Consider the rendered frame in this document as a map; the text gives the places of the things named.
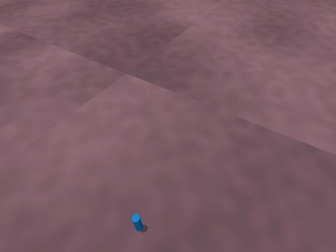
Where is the can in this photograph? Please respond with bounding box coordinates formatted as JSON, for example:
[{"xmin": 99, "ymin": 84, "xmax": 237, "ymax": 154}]
[{"xmin": 132, "ymin": 214, "xmax": 143, "ymax": 231}]

